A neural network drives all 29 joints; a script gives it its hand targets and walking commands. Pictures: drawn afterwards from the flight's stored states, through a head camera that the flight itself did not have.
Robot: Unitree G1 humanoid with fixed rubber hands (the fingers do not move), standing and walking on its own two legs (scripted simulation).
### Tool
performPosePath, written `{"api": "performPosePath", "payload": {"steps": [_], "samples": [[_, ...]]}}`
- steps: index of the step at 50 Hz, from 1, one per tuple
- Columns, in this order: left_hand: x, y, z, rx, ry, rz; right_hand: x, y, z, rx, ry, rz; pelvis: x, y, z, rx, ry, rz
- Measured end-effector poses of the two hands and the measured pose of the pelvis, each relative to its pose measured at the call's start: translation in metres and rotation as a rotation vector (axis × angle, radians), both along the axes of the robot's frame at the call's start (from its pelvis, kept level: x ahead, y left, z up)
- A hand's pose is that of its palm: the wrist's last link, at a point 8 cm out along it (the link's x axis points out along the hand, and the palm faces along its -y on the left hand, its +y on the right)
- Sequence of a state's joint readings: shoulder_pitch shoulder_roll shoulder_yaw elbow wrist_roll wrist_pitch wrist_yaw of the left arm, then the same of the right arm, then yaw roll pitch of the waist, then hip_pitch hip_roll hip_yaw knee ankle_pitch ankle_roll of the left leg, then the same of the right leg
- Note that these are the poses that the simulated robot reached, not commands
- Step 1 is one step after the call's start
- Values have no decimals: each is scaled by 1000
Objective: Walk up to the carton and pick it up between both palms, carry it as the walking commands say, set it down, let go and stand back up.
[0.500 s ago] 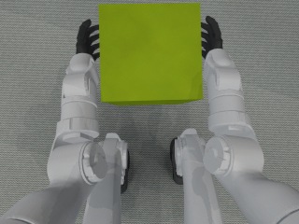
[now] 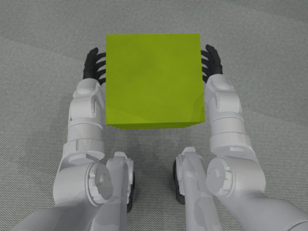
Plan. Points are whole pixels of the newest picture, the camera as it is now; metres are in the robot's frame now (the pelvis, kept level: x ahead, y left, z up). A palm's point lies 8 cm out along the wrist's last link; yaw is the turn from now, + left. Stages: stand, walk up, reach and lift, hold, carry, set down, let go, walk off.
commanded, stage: reach and lift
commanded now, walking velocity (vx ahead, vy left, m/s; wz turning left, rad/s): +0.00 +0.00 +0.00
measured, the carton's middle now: (153, 91) +0.46 -0.01 -0.12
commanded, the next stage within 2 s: none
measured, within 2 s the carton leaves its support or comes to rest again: neither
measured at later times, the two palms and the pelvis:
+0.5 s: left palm (81, 76) +0.44 +0.14 +0.03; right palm (226, 72) +0.44 -0.16 +0.02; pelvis +0.02 +0.00 +0.07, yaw +0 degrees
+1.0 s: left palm (63, 68) +0.42 +0.14 +0.11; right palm (248, 65) +0.42 -0.16 +0.10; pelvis +0.04 +0.00 +0.14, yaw -1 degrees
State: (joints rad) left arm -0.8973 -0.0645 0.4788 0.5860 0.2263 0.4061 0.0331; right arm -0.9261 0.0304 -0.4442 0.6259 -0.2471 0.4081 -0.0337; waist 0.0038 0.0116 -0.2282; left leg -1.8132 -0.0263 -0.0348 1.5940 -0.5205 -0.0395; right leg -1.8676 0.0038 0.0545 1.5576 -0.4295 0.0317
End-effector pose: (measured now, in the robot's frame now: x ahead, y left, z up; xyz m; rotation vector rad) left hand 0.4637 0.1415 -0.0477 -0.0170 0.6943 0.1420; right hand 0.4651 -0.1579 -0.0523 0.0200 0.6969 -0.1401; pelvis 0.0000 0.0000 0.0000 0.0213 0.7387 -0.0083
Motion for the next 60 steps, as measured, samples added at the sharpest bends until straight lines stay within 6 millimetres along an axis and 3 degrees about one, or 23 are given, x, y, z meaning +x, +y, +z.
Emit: {"api": "performPosePath", "payload": {"steps": [60], "samples": [[-50,-4,185,4,3,-11,-54,-5,183,12,4,-13,42,-5,164,-4,-315,-18]]}}
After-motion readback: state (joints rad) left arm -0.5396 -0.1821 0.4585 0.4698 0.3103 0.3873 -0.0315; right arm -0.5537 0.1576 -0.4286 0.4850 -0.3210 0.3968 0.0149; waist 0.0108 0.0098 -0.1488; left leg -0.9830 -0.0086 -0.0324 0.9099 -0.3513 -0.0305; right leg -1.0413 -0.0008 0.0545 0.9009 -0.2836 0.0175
